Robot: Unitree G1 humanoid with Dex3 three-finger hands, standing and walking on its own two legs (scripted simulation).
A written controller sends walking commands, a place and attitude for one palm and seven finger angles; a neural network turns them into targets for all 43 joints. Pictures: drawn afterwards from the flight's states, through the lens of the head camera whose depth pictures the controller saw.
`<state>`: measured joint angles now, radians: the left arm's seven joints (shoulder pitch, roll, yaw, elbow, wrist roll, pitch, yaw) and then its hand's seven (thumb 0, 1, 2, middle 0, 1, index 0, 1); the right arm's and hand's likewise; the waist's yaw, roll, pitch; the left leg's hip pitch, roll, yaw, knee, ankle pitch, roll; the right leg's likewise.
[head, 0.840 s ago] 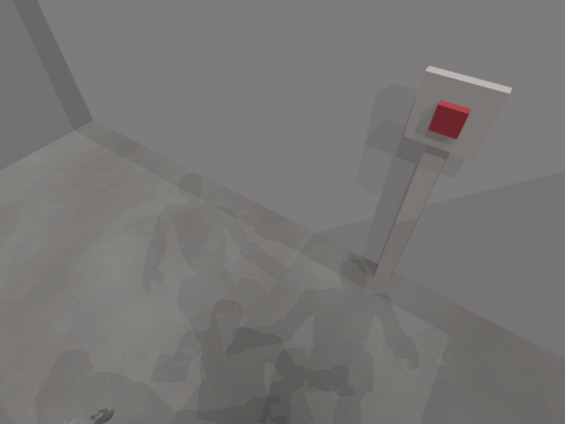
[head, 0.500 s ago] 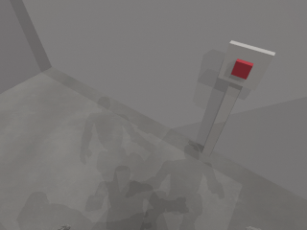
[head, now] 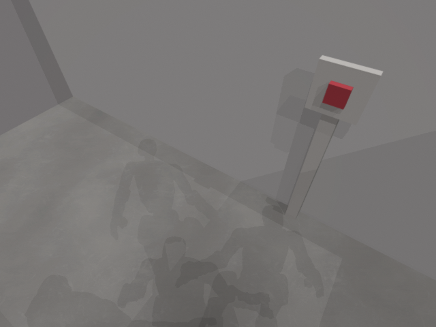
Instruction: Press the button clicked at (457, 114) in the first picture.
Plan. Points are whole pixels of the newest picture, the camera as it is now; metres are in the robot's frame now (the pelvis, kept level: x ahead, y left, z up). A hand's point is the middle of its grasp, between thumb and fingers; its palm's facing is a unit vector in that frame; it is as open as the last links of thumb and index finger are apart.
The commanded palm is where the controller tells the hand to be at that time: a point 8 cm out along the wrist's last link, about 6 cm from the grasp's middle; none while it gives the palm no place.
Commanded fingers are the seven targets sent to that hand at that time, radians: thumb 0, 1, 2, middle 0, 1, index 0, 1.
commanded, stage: stand and wait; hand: left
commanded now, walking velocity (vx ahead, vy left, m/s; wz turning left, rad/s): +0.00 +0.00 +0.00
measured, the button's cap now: (337, 94) +0.79 -0.34 +0.01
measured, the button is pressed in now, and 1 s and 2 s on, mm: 0 0 0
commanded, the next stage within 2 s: look at it before walking up in 0.08 s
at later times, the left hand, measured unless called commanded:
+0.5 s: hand out of the picture +0.07 +0.24 -0.15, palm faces -0.03 -0.94 -0.33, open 7.4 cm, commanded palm none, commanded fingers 0.00 0.90 0.90 -0.20 -0.30 -0.20 -0.30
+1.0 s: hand out of the picture +0.08 +0.24 -0.16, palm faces -0.05 -0.94 -0.33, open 7.4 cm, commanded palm none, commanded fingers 0.00 0.90 0.90 -0.20 -0.30 -0.20 -0.30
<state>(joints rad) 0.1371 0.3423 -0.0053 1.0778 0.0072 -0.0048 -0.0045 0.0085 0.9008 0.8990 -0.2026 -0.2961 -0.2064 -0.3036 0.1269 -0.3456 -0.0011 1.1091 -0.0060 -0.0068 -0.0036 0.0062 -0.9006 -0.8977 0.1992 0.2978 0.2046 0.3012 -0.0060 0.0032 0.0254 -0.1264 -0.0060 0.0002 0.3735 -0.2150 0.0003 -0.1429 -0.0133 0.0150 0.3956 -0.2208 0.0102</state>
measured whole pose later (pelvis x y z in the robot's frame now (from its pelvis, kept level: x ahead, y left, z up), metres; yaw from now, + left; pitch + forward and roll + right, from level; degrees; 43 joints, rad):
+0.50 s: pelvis +0.00 +0.00 +0.00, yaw +0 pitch -2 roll +0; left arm 0.14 0.34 -0.01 1.09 0.01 -0.01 -0.01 0.01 0.90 0.90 -0.20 -0.30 -0.21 -0.30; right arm 0.12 -0.34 0.00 1.12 0.00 -0.01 0.00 0.01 -0.90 -0.90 0.20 0.30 0.20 0.30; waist 0.00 0.00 0.03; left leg -0.13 0.00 0.00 0.36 -0.20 0.00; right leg -0.15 -0.01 0.01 0.38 -0.21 0.01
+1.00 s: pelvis +0.00 +0.00 +0.00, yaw -3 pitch -1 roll +1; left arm 0.16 0.32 0.01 1.04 0.01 0.03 0.01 0.01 0.90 0.90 -0.20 -0.30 -0.20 -0.30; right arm 0.11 -0.31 -0.01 1.06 -0.01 0.00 -0.02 0.00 -0.90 -0.90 0.20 0.30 0.20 0.30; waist 0.01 0.00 0.04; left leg -0.15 0.02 0.05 0.41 -0.24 -0.01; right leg -0.20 0.01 0.06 0.45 -0.23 0.00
